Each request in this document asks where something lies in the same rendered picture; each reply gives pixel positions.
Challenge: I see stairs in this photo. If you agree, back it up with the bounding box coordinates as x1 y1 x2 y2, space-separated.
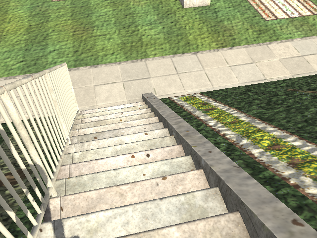
37 101 251 238

